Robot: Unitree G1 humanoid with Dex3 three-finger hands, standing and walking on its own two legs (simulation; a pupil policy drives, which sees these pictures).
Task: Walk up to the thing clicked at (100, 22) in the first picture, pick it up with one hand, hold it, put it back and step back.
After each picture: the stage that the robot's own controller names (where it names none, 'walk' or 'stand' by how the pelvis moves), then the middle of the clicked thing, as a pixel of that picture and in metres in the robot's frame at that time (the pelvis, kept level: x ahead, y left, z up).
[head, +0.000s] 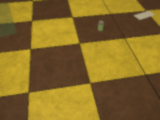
stand; (100, 25) +1.74 -0.25 -0.72
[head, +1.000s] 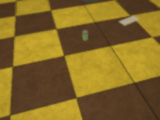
walk; (85, 35) +1.64 +0.06 -0.70
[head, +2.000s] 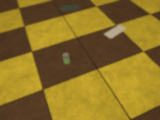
walk; (66, 58) +1.17 +0.25 -0.72
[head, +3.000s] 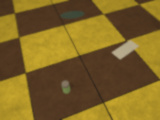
walk; (65, 87) +0.75 +0.21 -0.71
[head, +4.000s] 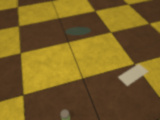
walk; (65, 116) +0.53 +0.20 -0.72
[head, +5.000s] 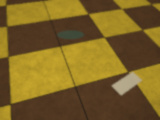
stand; out of the picture +0.43 +0.17 -0.72
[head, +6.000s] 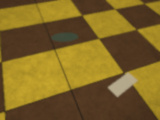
stand; out of the picture +0.40 +0.20 -0.72
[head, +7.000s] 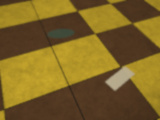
stand; out of the picture +0.40 +0.22 -0.72
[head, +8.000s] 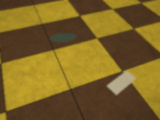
stand; out of the picture +0.41 +0.21 -0.73
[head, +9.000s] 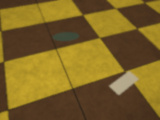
stand; out of the picture +0.41 +0.19 -0.73
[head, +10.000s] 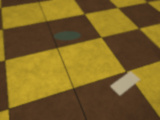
stand; out of the picture +0.40 +0.19 -0.73
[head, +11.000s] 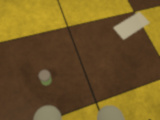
go down; (45, 77) +0.47 +0.18 -0.50
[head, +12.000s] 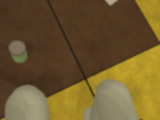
go down; (18, 52) +0.50 +0.22 -0.31
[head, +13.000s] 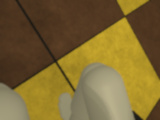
close in; out of the picture +0.49 +0.26 -0.24
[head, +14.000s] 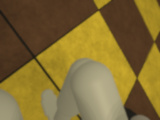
close; out of the picture +0.48 +0.29 -0.24
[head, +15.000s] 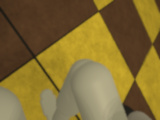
lift; out of the picture +0.45 +0.26 -0.25
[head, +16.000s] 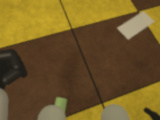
lift; (59, 108) +0.31 +0.12 -0.50
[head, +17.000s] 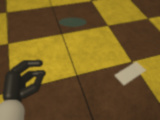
close; out of the picture +0.26 +0.05 -0.69
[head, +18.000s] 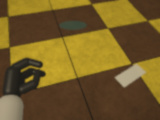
hold; out of the picture +0.26 +0.01 -0.70
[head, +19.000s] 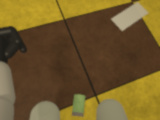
crouch; (78, 105) +0.30 -0.03 -0.49
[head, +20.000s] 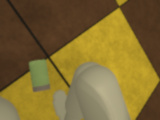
lower; (39, 75) +0.34 -0.02 -0.28
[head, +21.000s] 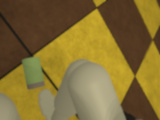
lower; (33, 73) +0.36 -0.04 -0.27
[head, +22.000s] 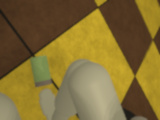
lower; (41, 71) +0.36 -0.07 -0.27
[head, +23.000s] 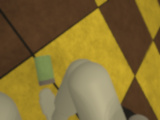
lower; (44, 70) +0.36 -0.09 -0.27
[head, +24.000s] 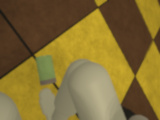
lower; (46, 70) +0.36 -0.10 -0.27
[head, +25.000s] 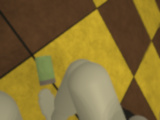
open; (45, 70) +0.36 -0.10 -0.27
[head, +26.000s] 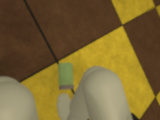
stand; (65, 76) +0.36 -0.11 -0.29
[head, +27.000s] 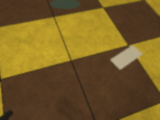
stand; out of the picture +0.24 -0.15 -0.63
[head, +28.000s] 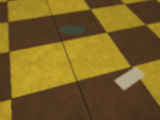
stand; out of the picture +0.24 -0.14 -0.69
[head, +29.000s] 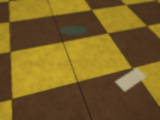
stand; out of the picture +0.23 -0.13 -0.69
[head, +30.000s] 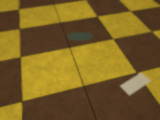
stand; out of the picture +0.26 -0.13 -0.74
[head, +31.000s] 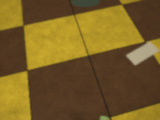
walk; out of the picture +0.31 -0.10 -0.73
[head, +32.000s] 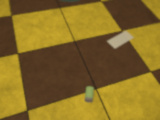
walk; (89, 94) +0.60 -0.12 -0.72
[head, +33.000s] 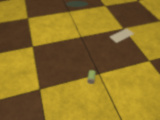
stand; (91, 77) +0.89 -0.07 -0.73
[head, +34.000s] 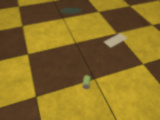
stand; (86, 82) +0.89 -0.04 -0.75
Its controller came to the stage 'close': yes
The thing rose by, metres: 0.01
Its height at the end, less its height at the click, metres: -0.02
